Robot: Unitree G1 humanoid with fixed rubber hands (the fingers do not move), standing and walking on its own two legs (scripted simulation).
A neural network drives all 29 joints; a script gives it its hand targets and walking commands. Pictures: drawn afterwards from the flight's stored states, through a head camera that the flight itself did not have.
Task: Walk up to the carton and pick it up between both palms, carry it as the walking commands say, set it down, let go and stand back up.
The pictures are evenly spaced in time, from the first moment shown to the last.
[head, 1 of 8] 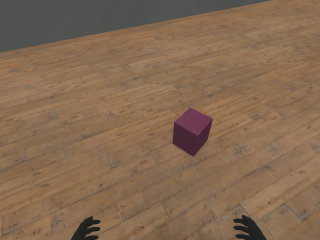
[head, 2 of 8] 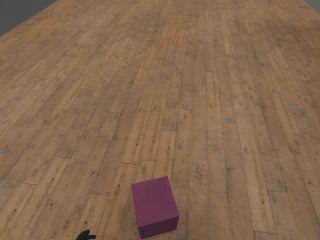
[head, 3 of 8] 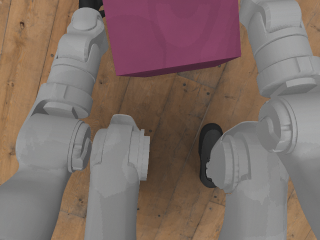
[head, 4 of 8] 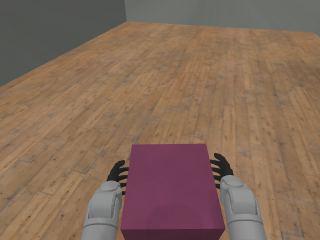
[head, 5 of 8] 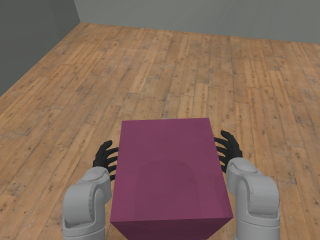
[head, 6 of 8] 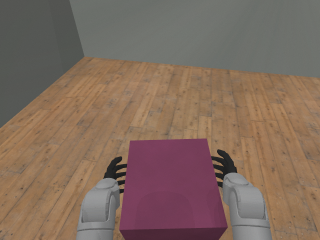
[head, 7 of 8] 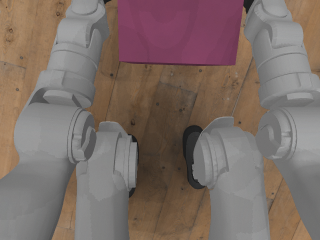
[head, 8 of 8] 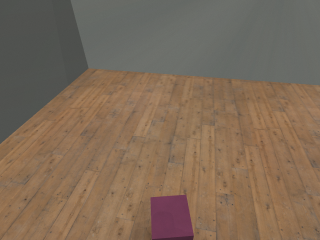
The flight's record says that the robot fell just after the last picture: no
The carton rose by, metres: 0.67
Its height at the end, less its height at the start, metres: +0.00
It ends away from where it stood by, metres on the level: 3.36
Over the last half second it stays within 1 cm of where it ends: yes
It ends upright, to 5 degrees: yes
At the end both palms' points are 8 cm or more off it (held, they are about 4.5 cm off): yes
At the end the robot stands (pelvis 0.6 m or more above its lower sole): yes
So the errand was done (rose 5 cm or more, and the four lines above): yes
